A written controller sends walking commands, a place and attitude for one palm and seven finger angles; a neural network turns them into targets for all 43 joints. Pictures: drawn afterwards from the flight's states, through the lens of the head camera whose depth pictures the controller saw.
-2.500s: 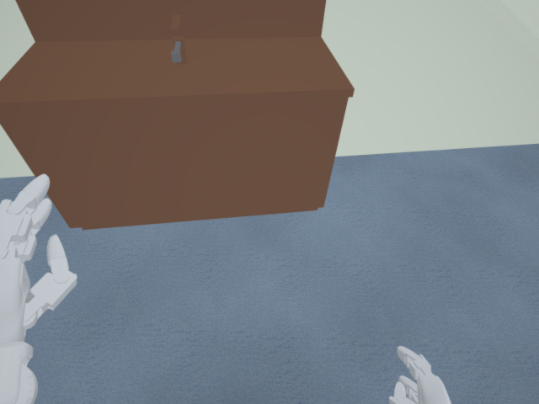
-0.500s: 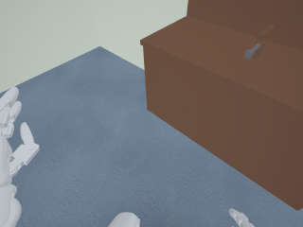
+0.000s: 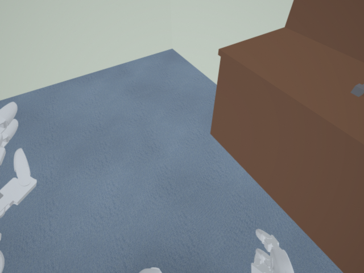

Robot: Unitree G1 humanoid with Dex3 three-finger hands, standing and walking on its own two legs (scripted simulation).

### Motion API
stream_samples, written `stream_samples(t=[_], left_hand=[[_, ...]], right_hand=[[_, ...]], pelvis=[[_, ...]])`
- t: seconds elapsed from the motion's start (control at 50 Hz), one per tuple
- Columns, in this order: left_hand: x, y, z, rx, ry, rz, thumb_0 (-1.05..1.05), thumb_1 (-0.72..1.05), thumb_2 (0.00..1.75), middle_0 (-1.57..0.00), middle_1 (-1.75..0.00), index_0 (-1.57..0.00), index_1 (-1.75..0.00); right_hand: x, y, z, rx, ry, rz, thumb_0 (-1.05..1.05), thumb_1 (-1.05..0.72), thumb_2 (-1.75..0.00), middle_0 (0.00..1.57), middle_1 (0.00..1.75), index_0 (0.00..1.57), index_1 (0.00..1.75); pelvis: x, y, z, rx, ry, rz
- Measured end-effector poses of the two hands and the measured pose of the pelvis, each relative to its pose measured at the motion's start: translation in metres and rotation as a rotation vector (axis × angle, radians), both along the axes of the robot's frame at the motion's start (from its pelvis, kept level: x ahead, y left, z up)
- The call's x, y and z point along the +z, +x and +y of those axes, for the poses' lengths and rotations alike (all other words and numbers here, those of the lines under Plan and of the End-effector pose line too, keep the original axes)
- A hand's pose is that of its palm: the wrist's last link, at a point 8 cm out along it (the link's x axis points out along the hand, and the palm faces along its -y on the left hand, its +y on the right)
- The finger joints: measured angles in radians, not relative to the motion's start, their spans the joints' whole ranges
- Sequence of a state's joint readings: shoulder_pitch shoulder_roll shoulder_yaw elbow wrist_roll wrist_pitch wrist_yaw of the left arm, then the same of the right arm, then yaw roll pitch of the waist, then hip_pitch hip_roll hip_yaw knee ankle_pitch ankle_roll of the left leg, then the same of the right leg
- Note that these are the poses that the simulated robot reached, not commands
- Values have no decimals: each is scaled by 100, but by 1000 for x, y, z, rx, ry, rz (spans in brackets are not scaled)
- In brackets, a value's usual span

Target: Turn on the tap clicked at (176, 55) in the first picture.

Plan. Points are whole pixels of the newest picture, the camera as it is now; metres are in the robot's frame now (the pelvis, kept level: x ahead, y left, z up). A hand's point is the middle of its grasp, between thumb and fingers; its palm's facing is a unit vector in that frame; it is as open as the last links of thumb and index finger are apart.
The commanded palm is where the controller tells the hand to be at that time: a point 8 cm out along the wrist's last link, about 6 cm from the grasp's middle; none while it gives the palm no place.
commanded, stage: walk to a spot facing it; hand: left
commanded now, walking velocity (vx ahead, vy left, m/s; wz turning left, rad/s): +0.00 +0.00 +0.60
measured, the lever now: (358, 90) +0.69 -0.52 +0.03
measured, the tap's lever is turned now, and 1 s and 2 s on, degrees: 0 0 0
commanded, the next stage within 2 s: turn to face it in 1.10 s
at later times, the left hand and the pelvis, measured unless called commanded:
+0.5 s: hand out of the picture +0.13 +0.31 +0.19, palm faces +0.66 -0.66 -0.37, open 7.5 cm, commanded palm +0.06 +0.32 +0.19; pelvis -0.01 +0.01 +0.01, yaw +18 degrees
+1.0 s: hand out of the picture +0.12 +0.31 +0.20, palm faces +0.77 -0.49 -0.41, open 7.4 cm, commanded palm +0.06 +0.33 +0.19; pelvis +0.06 +0.01 +0.01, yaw +31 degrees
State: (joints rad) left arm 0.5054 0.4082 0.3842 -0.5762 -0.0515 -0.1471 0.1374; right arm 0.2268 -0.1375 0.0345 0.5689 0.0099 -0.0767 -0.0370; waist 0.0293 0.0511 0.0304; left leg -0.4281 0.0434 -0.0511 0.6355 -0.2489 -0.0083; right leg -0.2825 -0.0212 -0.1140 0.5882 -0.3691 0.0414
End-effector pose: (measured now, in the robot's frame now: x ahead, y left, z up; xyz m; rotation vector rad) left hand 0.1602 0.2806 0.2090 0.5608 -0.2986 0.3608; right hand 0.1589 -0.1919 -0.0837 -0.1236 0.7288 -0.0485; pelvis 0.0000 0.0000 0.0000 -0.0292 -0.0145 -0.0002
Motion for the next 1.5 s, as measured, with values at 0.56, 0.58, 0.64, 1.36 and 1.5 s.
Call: stream_samples(t=[0.56, 0.58, 0.64, 1.36, 1.5], left_hand=[[0, -88, 39, 304, -51, -78, 2, 89, 90, -21, -30, -21, -30], [2, -90, 35, 314, -44, -69, 2, 89, 90, -21, -30, -21, -30], [3, -91, 25, 362, -1, -41, 2, 89, 90, -21, -30, -21, -30], [10, -60, 56, 582, 63, -34, 2, 88, 90, -21, -30, -21, -30], [-12, -16, 58, 609, -65, -19, 2, 88, 90, -21, -30, -21, -30]], right_hand=[[11, 47, 51, 278, -32, 1, 1, -90, -90, 20, 30, 20, 30], [8, 49, 55, 298, -17, 10, 1, -90, -90, 21, 30, 20, 30], [-6, 59, 62, 353, 15, 32, 1, -90, -90, 21, 30, 20, 30], [-6, 190, 162, 611, 59, 27, 1, -90, -90, 21, 30, 20, 30], [-14, 231, 123, 572, 0, 24, 2, -90, -90, 21, 30, 20, 30]], pelvis=[[9, 2, 4, 334, 15, 2], [10, 6, 2, 340, 15, 1], [4, 18, -7, 362, 25, -4], [2, 123, 21, 570, 38, 1], [1, 137, 10, 524, 63, -7]])
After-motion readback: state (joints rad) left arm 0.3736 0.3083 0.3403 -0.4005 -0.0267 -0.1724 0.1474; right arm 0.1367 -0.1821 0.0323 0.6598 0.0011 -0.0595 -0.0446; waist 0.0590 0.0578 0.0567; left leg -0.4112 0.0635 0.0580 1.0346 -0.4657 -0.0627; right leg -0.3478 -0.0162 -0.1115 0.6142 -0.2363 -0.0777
